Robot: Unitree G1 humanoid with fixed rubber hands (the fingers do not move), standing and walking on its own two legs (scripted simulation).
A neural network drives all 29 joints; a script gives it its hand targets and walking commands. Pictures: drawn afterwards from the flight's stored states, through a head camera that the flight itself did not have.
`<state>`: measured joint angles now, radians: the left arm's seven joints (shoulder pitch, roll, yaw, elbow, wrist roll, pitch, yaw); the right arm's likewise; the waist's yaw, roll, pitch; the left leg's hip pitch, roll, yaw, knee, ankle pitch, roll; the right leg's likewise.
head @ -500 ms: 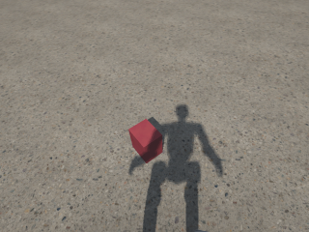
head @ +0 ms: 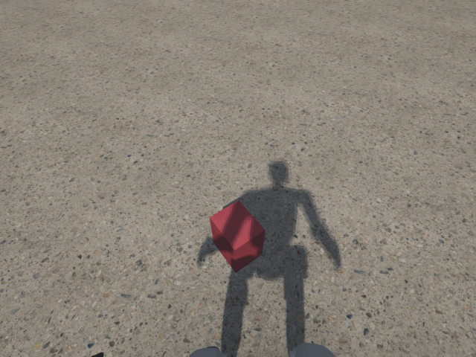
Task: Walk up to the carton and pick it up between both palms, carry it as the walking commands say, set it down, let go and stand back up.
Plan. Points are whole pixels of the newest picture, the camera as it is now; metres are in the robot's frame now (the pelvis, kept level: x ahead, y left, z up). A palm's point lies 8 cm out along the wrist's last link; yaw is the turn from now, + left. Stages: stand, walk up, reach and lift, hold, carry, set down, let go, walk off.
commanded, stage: walk up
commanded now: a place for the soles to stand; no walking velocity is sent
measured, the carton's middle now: (237, 236) +0.67 +0.05 -0.64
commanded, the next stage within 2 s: none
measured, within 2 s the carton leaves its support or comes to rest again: neither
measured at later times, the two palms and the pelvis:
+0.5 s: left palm out of the picture +0.12 +0.31 -0.10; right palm out of the picture +0.15 -0.29 -0.12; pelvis +0.07 +0.00 +0.00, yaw +1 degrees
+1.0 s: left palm (86, 347) +0.16 +0.30 -0.11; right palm (424, 348) +0.17 -0.29 -0.11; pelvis +0.09 +0.00 +0.00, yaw +1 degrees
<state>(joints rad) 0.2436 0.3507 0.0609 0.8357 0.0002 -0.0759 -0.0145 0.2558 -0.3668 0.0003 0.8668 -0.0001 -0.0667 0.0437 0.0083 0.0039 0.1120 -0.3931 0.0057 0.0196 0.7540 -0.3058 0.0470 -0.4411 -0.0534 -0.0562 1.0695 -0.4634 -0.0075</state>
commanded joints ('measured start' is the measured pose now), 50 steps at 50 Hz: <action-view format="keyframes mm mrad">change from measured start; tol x32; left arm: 1 53 277 68 -47 22 -4 2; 50 -133 245 27 18 12 -2 27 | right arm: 1 70 -324 -144 -81 -13 -14 -15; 50 -11 -272 -94 -12 -22 -16 -46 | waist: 1 -51 207 -39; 9 73 -253 -157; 21 -71 185 -203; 50 -24 66 -160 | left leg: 1 89 233 -431 -459 -342 214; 7 -39 141 -183 -63 209 120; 11 -337 21 -92 370 -229 -13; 19 158 -21 34 -151 48 6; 22 251 323 -600 -377 113 236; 31 -135 19 -23 81 -36 -21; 50 130 142 -322 -231 161 110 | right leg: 1 -140 -31 40 -134 -8 -9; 7 300 30 11 -543 108 -48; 9 443 -388 623 -719 245 -239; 15 311 -282 278 -569 601 -236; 21 -184 -5 -30 -39 130 -2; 24 -118 -5 63 -91 -179 -25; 30 319 -228 372 -622 285 -157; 50 23 -35 32 -334 161 -45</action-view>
